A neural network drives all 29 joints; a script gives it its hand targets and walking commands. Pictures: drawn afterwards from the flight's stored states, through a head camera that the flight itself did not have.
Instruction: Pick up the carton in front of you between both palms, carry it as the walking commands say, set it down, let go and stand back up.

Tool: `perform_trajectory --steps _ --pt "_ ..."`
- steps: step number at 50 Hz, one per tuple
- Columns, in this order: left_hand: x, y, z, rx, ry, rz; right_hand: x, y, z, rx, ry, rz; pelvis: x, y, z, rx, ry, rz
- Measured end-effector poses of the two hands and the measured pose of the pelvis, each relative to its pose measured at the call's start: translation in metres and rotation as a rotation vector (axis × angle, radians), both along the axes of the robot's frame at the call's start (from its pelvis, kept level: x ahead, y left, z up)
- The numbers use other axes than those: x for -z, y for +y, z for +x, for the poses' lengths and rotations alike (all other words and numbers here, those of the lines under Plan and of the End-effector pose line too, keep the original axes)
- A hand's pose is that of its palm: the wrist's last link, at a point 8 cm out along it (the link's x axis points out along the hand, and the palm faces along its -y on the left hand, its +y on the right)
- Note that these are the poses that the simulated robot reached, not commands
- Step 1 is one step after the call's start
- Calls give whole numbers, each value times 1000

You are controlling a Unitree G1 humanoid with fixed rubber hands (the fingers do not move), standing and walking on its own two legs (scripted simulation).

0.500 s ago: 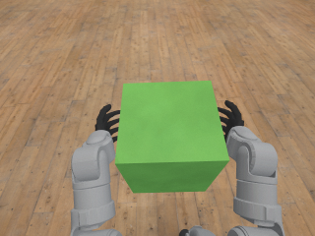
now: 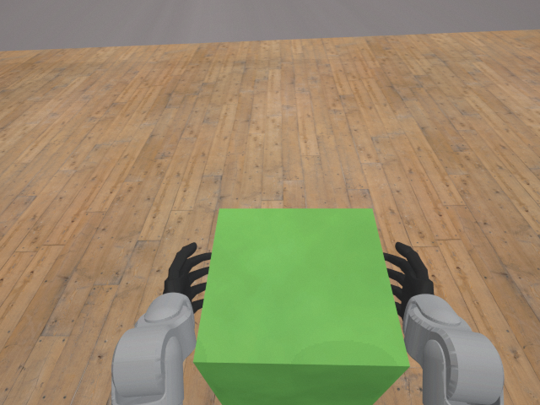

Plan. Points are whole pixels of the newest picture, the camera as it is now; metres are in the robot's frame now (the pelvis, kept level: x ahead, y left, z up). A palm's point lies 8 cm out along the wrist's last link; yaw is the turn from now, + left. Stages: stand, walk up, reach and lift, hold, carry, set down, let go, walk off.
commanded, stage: carry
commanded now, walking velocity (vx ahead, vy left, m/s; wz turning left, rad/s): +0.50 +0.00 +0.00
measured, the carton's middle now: (294, 316) +0.25 +0.00 +0.03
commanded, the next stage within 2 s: none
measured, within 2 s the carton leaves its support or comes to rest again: neither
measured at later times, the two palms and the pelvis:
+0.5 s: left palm (204, 158) +0.55 +0.17 +0.10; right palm (355, 156) +0.54 -0.13 +0.11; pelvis +0.31 +0.03 +0.00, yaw -2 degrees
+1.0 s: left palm (236, 89) +0.87 +0.14 +0.11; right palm (347, 87) +0.87 -0.16 +0.10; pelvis +0.64 -0.01 +0.01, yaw +0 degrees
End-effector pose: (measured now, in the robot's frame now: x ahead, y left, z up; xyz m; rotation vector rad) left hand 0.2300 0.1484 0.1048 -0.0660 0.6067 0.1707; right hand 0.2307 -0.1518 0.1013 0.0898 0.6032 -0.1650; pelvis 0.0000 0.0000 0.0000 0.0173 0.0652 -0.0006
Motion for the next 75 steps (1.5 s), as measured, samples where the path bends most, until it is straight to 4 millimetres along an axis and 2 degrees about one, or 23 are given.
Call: perform_trajectory --steps 6,10,16,21,25,28,31,35,41,45,49,53,57,61,68,75 --pt "26 27 92 10 -1 -39 14 28 89 5 0 -46 25 27 90 28 -12 11" --pt "31 33 141 44 79 -35 20 33 128 37 80 -43 13 39 129 47 -8 -14" --pt "14 32 211 80 68 -36 3 33 187 75 70 -42 -6 46 192 42 -4 -39" --pt "2 31 268 58 29 -31 -8 31 252 54 31 -36 -9 40 255 34 -2 -41" --pt "0 25 320 31 1 -25 -8 25 311 26 2 -30 -3 28 311 29 -3 -30" --pt "7 14 364 17 -2 -12 3 14 359 12 -1 -19 8 15 358 20 -6 -19" --pt "21 -1 412 9 3 11 22 -1 410 2 3 2 25 0 407 7 -18 -25" --pt "33 -12 457 -5 101 24 38 -12 461 -13 101 15 17 -14 449 -11 -10 -20" --pt "20 -15 516 -33 111 22 25 -15 528 -38 111 17 -5 -22 514 -11 0 8" --pt "6 -15 567 -23 63 18 11 -15 575 -27 63 11 -11 -19 565 -3 2 12" --pt "-3 -11 624 0 9 12 -1 -11 625 -4 10 5 -7 -11 621 4 -2 3" --pt "1 2 687 17 -22 -3 -2 2 684 10 -21 -13 4 4 684 12 -6 -14" --pt "23 21 757 28 -16 -33 12 21 750 19 -14 -47 24 23 749 34 -18 -5" --pt "35 29 809 50 84 -39 22 29 795 42 86 -50 15 37 791 51 -8 -17" --pt "19 30 890 91 83 -43 6 32 866 80 85 -40 -8 46 870 48 6 -48" --pt "2 30 975 47 6 -37 -9 31 964 37 8 -35 -7 35 964 31 0 -46"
